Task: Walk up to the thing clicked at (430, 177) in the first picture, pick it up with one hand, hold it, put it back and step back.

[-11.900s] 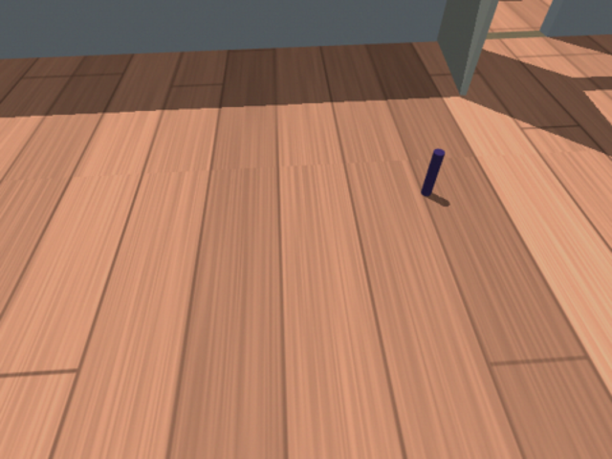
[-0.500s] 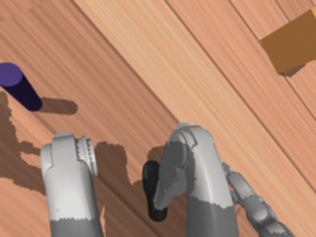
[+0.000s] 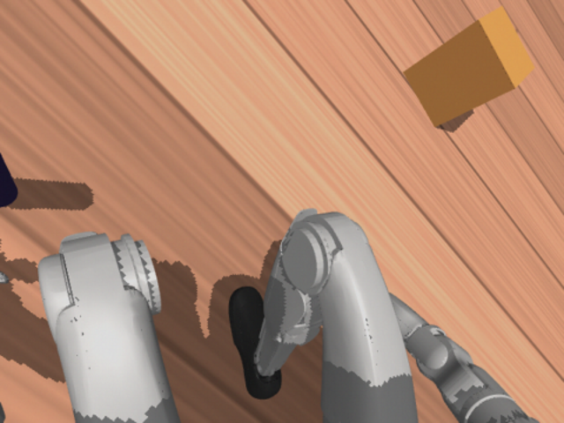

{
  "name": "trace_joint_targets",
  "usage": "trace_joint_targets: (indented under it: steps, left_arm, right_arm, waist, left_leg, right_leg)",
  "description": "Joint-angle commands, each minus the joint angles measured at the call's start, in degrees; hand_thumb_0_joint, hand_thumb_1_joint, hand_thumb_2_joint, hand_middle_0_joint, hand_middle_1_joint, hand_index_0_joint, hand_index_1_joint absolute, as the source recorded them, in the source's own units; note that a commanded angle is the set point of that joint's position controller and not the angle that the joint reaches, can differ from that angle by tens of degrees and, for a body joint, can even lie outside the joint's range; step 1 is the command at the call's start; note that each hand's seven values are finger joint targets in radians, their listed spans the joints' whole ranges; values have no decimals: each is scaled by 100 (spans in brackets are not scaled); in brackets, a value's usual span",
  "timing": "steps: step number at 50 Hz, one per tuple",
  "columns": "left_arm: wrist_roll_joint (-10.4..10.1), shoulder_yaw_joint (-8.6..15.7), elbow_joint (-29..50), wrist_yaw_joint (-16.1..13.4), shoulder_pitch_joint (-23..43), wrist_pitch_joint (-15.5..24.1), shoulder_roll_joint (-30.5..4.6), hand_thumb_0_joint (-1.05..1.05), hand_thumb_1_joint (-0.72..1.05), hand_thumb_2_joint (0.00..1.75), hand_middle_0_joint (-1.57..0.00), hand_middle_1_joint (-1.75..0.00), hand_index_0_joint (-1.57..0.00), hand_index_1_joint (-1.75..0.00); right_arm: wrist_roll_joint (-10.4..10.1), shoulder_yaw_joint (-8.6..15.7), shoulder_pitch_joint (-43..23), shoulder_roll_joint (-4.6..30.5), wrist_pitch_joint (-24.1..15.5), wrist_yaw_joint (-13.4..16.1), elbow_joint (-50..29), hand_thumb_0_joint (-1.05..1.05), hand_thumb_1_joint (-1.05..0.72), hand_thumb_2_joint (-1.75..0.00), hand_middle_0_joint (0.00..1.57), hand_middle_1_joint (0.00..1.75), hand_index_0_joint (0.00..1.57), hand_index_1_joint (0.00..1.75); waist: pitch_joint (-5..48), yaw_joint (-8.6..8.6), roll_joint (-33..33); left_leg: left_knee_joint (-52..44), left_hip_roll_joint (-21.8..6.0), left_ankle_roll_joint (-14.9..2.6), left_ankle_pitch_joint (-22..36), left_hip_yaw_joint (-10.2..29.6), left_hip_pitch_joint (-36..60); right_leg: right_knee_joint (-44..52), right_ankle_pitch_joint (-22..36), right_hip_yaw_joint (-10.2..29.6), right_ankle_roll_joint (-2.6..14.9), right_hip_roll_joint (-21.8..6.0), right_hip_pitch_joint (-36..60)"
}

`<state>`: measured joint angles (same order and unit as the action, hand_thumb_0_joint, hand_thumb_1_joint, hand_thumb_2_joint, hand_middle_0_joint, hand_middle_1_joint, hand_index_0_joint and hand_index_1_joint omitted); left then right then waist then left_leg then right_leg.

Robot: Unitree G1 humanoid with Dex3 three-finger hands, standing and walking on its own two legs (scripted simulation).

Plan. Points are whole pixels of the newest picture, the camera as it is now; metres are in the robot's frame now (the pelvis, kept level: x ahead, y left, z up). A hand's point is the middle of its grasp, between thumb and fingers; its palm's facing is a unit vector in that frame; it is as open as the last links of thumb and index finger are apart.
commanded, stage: close in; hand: left
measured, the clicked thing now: out of the picture +0.43 +0.30 -0.16
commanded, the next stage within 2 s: rest palm in 0.56 s
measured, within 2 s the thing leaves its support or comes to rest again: leaves its support in 1.68 s
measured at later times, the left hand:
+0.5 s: hand out of the picture +0.39 +0.30 -0.16, palm faces +0.28 -0.96 +0.00, open 17.3 cm
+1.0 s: hand out of the picture +0.40 +0.30 -0.16, palm faces +0.31 -0.95 +0.02, open 14.2 cm
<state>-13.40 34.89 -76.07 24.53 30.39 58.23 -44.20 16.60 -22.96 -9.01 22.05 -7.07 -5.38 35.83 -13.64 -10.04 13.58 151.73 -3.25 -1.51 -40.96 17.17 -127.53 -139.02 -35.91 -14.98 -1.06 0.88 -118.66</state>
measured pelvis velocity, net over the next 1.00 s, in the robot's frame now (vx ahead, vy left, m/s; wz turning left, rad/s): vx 0.00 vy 0.00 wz -0.03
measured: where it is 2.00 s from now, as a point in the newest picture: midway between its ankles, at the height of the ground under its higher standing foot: (195, 387)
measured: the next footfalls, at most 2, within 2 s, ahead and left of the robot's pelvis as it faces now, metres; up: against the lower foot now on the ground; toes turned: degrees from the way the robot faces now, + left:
none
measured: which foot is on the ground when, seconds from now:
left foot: down 0.00-1.00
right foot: down 0.00-1.00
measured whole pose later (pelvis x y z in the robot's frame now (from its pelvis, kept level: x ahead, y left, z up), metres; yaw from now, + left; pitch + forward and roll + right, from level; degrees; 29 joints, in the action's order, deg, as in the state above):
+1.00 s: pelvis +0.00 +0.00 +0.00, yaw -1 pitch +13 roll -17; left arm -11.6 29.5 -78.2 11.9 33.9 61.4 -44.8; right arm 18.5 -26.9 -9.7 22.0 -1.7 -7.1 33.2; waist -15.9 -11.8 14.1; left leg 152.6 -3.4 -1.6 -40.8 19.0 -127.9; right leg -138.5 -34.7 -16.2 -1.7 1.8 -118.6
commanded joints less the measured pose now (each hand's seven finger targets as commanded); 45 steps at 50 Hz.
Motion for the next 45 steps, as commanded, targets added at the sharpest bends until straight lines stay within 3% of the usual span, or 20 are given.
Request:
trace_joint_targets:
  steps: [1, 7, 9, 10, 14, 16, 18, 19, 25, 29, 33, 36, 38, 40, 45]
  left_arm:
    - [-22, -355, 664, -306, 863, 447, -654, 0, -61, 4, -7, -10, -10, -7]
    - [-36, -422, 513, -643, 968, 608, -717, 0, -61, 6, -8, -12, -12, -9]
    - [-19, -365, 533, -749, 1045, 707, -832, 0, -61, 8, -8, -12, -12, -9]
    - [15, -262, 530, -817, 1072, 734, -1055, 0, -61, 8, -8, -12, -11, -10]
    - [99, -98, 523, -977, 1019, 865, -1245, 0, -61, 10, -9, -12, -11, -10]
    - [113, -191, 479, -1007, 1092, 884, -1102, 0, -59, 11, -8, -12, -10, -10]
    - [162, -190, 488, -1057, 1007, 872, -1126, 0, -58, 12, -8, -11, -9, -10]
    - [173, -358, 501, -1045, 1129, 879, -978, 0, -55, 12, -8, -11, -9, -10]
    - [134, -590, 588, -1052, 1059, 808, -737, 0, -59, 12, -7, -11, -8, -10]
    - [50, -545, 615, -1093, 1057, 797, -707, 0, -61, 12, -6, -11, -7, -11]
    - [137, -434, 617, -1236, 1174, 802, -889, 0, -60, 14, -5, -11, -6, -11]
    - [143, -297, 616, -1282, 1206, 835, -1020, 0, -52, 17, -8, -9, -6, -11]
    - [204, -330, 549, -1291, 1193, 835, -1058, 0, -48, 18, -9, -9, -7, -11]
    - [239, -349, 554, -1300, 1271, 843, -1077, 0, -32, 27, -25, -22, -23, -23]
    - [177, -514, 518, -1231, 1328, 764, -860, 0, -2, 40, -42, -35, -40, -37]
  right_arm:
    - [39, 664, 211, 1986, 113, 55, -157, 0, -91, -90, 20, 30, 20, 30]
    - [40, 535, 137, 1931, 217, -16, -258, 0, -90, -89, 20, 30, 20, 30]
    - [50, 486, 54, 1926, 251, -21, -319, 0, -90, -89, 20, 30, 20, 30]
    - [68, 452, 75, 1938, 269, -26, -327, 0, -90, -90, 20, 30, 20, 30]
    - [135, 385, 46, 1927, 325, -36, -358, 0, -90, -90, 20, 30, 20, 30]
    - [162, 347, 64, 1942, 347, -36, -360, 0, -90, -90, 20, 30, 20, 30]
    - [184, 344, 82, 1944, 359, -41, -366, 0, -90, -90, 20, 30, 20, 30]
    - [178, 339, 56, 1962, 371, -41, -374, 0, -90, -90, 20, 30, 20, 30]
    - [148, 359, 134, 1978, 406, -56, -342, 0, -90, -90, 20, 30, 20, 30]
    - [150, 349, 188, 1993, 439, -56, -305, 0, -90, -90, 20, 30, 20, 30]
    - [165, 320, 190, 1943, 513, -60, -324, 0, -90, -90, 20, 30, 20, 30]
    - [187, 282, 123, 1927, 529, -53, -354, 0, -89, -90, 20, 30, 20, 30]
    - [202, 291, 117, 1933, 548, -51, -339, 0, -89, -90, 20, 30, 20, 30]
    - [215, 274, 92, 1927, 561, -46, -346, 0, -88, -90, 20, 30, 20, 30]
    - [202, 292, 108, 1939, 572, -36, -375, 0, -87, -89, 20, 30, 20, 30]
  waist:
    - [3212, -530, -3030]
    - [3051, -546, -2567]
    - [2924, -534, -2545]
    - [2890, -505, -2605]
    - [3031, -467, -2725]
    - [3049, -578, -2793]
    - [3083, -538, -2895]
    - [3024, -624, -2924]
    - [3094, -662, -2839]
    - [3175, -677, -2808]
    - [3060, -636, -2763]
    - [3047, -639, -2773]
    - [3001, -641, -2793]
    - [3040, -676, -2816]
    - [3120, -745, -2827]
  left_leg:
    - [-2092, -152, 357, 884, -270, 2520]
    - [-1944, -106, 242, 498, -267, 2058]
    - [-1959, -100, 224, 279, -273, 1910]
    - [-1948, -102, 200, 188, -306, 1858]
    - [-1910, -117, 214, 282, -342, 1950]
    - [-1936, -128, 240, 339, -291, 2014]
    - [-1946, -132, 253, 398, -298, 2091]
    - [-1984, -141, 266, 372, -257, 2116]
    - [-1966, -135, 282, 566, -168, 2189]
    - [-1893, -147, 292, 864, -142, 2302]
    - [-1896, -141, 256, 685, -190, 2099]
    - [-1854, -138, 239, 564, -234, 2022]
    - [-1853, -149, 232, 483, -241, 1984]
    - [-1870, -161, 241, 533, -228, 2032]
    - [-1867, -174, 252, 627, -196, 2178]
  right_leg:
    - [912, 960, -375, 225, 284, 1125]
    - [1032, 719, -357, 188, 324, 1280]
    - [1062, 549, -362, 183, 336, 1253]
    - [1084, 480, -337, 186, 354, 1339]
    - [1070, 564, -310, 201, 382, 1446]
    - [1050, 627, -345, 197, 378, 1456]
    - [1037, 697, -341, 209, 384, 1448]
    - [1024, 698, -364, 209, 371, 1368]
    - [970, 886, -424, 199, 376, 1344]
    - [942, 1119, -418, 180, 379, 1478]
    - [1019, 965, -391, 195, 388, 1523]
    - [1060, 874, -374, 188, 402, 1544]
    - [1055, 822, -363, 197, 405, 1506]
    - [1059, 852, -366, 201, 411, 1516]
    - [1039, 959, -390, 196, 416, 1456]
